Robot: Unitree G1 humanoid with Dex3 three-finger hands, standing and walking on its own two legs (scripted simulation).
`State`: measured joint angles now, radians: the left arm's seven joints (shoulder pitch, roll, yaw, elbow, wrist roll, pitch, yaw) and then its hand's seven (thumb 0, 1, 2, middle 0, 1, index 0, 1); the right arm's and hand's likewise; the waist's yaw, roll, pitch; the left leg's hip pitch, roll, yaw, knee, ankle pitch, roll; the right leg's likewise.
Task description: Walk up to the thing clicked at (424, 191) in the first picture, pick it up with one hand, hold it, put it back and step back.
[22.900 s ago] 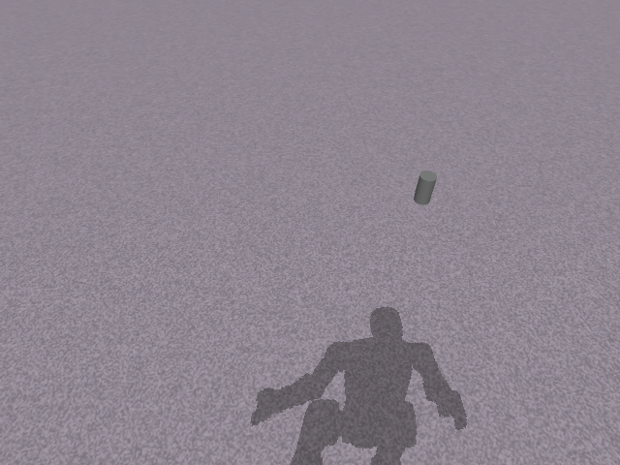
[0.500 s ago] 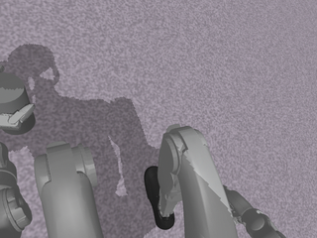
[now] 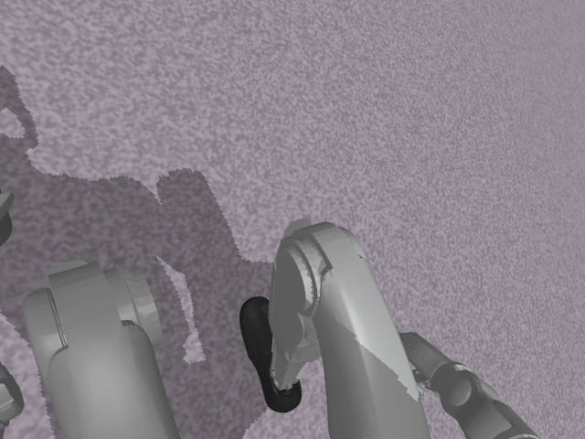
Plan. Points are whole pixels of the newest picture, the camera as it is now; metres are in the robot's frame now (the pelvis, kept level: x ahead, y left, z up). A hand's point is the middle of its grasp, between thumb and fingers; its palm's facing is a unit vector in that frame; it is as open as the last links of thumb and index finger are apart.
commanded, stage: lower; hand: left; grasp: from the side
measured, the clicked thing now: out of the picture +0.42 +0.29 -0.19
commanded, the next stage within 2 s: loosen in 0.40 s
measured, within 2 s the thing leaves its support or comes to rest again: rests again in 1.66 s
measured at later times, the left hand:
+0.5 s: hand out of the picture +0.43 +0.30 -0.17, palm faces +0.41 -0.91 -0.01, open 11.0 cm
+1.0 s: hand out of the picture +0.44 +0.30 -0.16, palm faces +0.39 -0.92 +0.00, open 14.4 cm
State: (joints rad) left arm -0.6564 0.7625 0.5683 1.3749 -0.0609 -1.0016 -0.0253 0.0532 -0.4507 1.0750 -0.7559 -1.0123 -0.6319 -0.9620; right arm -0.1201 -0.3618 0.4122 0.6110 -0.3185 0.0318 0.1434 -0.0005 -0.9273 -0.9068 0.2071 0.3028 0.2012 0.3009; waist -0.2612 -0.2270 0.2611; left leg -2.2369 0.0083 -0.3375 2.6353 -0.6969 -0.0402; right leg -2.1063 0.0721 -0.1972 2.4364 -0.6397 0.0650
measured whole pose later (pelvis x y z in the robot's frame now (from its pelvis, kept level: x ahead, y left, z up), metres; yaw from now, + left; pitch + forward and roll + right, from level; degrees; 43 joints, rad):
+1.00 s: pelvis -0.01 +0.01 +0.00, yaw -3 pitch +12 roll -18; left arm -0.68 0.86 0.53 1.46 -0.07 -1.09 0.01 -0.01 -0.45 0.31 -0.49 -0.42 -0.48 -0.40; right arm -0.16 -0.37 0.50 0.55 -0.36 0.04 0.14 0.00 -0.93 -0.90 0.21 0.30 0.20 0.30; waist -0.27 -0.27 0.30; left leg -2.22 0.02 -0.39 2.67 -0.70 -0.02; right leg -2.06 0.10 -0.24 2.41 -0.62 0.07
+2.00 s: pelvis +0.01 +0.00 +0.10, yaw +6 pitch +31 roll -8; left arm -0.35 0.65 0.41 0.72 0.05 -0.24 -0.05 -0.02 -0.54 0.06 -0.06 -0.06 -0.06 -0.06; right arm 0.10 -0.27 0.06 0.60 -0.01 0.17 0.05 0.00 -0.91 -0.90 0.21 0.30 0.20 0.30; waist -0.07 0.00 -0.11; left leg -2.16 0.04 -0.12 2.26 -0.67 0.02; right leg -2.07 0.02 -0.06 2.17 -0.66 0.04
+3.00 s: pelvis +0.09 +0.01 +0.43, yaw +14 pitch +9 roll -3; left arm 0.49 0.21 -0.03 -0.06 -0.02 0.30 0.17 -0.01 -0.56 0.04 -0.05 -0.05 -0.05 -0.05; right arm 0.29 -0.18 0.03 0.46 0.03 -0.07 -0.20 0.01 -0.90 -0.90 0.21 0.30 0.20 0.30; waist -0.03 0.05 -0.16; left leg -0.69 0.04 -0.03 1.01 -0.49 -0.01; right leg -0.63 -0.01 -0.03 0.95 -0.48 0.03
